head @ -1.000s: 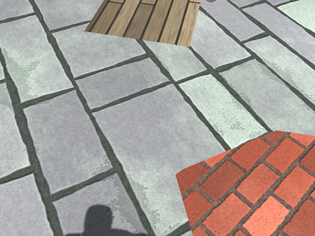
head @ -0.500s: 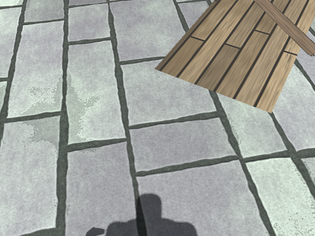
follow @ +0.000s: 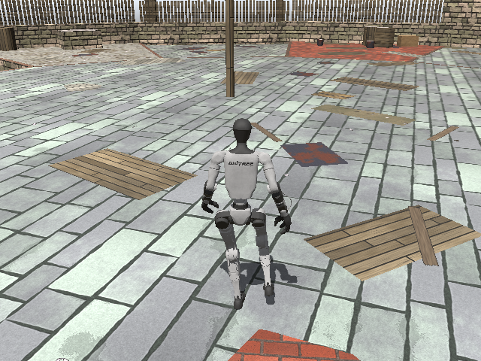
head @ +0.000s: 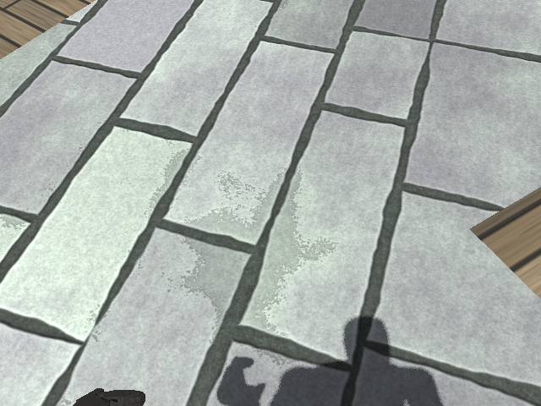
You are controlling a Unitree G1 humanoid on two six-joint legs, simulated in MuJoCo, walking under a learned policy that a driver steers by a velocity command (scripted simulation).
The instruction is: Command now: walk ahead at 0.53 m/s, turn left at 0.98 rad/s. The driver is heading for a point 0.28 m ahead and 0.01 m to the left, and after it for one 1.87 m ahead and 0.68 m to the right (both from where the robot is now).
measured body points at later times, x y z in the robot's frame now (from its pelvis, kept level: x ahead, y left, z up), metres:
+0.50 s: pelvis +0.24 -0.06 +0.00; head +0.29 -0.06 +0.45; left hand +0.35 +0.22 -0.11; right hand +0.46 -0.31 -0.08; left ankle +0.32 +0.09 -0.70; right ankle +0.36 -0.14 -0.73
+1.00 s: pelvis +0.29 -0.04 +0.01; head +0.33 -0.06 +0.46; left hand +0.58 +0.12 -0.07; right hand +0.30 -0.36 -0.09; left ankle +0.35 +0.08 -0.73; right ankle +0.24 -0.17 -0.69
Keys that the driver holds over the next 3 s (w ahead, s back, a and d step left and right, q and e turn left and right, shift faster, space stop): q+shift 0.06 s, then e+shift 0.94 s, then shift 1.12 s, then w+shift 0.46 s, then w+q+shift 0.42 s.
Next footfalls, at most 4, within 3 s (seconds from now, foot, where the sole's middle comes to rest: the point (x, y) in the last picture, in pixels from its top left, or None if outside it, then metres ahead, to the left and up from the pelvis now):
0.18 right None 0.40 -0.13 -0.76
0.60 left None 0.39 0.07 -0.76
1.06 right None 0.27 -0.18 -0.76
1.46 left None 0.42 0.00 -0.76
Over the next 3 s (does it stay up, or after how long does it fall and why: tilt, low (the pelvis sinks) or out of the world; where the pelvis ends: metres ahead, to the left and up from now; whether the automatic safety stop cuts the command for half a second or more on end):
stays up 0.65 -0.37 -0.03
